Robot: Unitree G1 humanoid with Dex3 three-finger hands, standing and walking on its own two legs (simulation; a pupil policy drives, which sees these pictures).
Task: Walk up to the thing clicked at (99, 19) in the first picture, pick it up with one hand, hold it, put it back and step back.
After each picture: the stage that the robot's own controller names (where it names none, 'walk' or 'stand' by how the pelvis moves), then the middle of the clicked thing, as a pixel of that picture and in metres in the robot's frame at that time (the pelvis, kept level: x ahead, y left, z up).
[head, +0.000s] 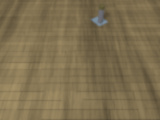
stand; (101, 14) +1.79 -0.30 -0.66
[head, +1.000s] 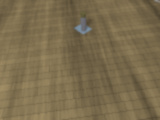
walk; (83, 22) +1.67 +0.05 -0.64
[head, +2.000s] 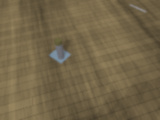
walk; (59, 49) +1.12 +0.26 -0.65
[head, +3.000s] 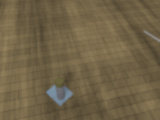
walk; (60, 89) +0.66 +0.17 -0.63
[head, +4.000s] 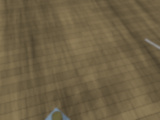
walk; out of the picture +0.39 +0.14 -0.64
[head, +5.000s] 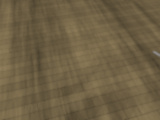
stand; out of the picture +0.31 +0.14 -0.65
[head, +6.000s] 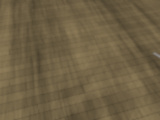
stand; out of the picture +0.30 +0.14 -0.65
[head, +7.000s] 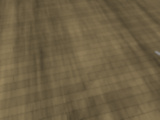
stand; out of the picture +0.33 +0.14 -0.66
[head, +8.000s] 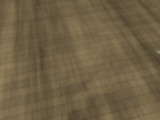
stand; out of the picture +0.31 +0.14 -0.66
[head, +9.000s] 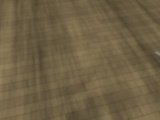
go down; out of the picture +0.30 +0.14 -0.66
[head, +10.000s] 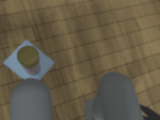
go down; (31, 63) +0.41 +0.16 -0.25
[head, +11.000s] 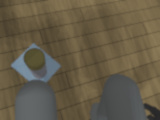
approach; (37, 66) +0.40 +0.16 -0.24
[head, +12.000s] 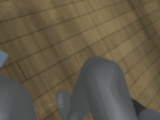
close in; out of the picture +0.40 +0.20 -0.16
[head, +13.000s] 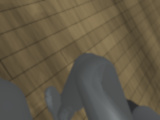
close; out of the picture +0.42 +0.22 -0.16
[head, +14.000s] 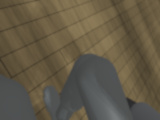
lift; out of the picture +0.39 +0.21 -0.16
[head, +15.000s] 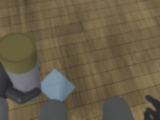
lift; (25, 74) +0.33 +0.17 +0.05
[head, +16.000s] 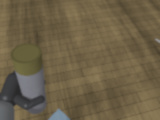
hold; (32, 83) +0.31 +0.16 +0.06
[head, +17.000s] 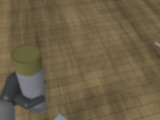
hold; (32, 83) +0.31 +0.16 +0.06
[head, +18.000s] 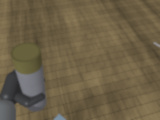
hold; (32, 81) +0.32 +0.16 +0.07
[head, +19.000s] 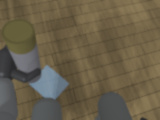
crouch; (26, 57) +0.40 +0.16 -0.01
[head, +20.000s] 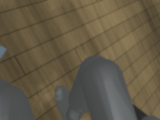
lower; out of the picture +0.44 +0.24 -0.15
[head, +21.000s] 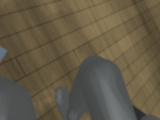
lower; out of the picture +0.43 +0.24 -0.13
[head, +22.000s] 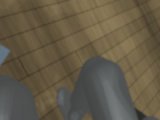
lower; out of the picture +0.42 +0.23 -0.13
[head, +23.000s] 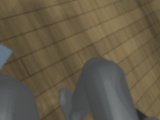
lower; out of the picture +0.42 +0.23 -0.13
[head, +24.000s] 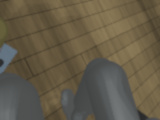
loosen; out of the picture +0.40 +0.21 -0.12
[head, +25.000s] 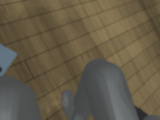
withdraw; out of the picture +0.41 +0.21 -0.17
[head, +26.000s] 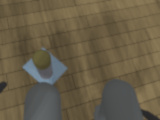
walk; (44, 66) +0.43 +0.16 -0.28
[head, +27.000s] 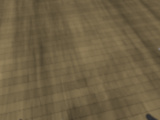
stand; out of the picture +0.34 +0.12 -0.59
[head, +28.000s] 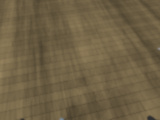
stand; out of the picture +0.35 +0.14 -0.60
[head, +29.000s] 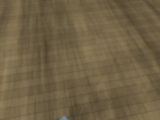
stand; out of the picture +0.35 +0.13 -0.62
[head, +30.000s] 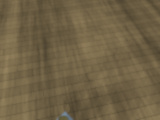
stand; out of the picture +0.37 +0.13 -0.65
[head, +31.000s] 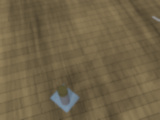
walk; (64, 96) +0.49 +0.14 -0.62
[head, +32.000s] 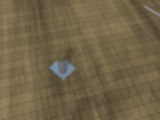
walk; (62, 63) +0.78 +0.14 -0.62
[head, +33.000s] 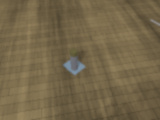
stand; (74, 60) +1.03 +0.11 -0.64
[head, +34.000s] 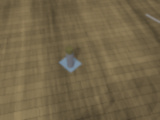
stand; (69, 57) +1.01 +0.12 -0.66
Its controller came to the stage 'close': yes
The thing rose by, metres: 0.73
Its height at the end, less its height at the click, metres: +0.00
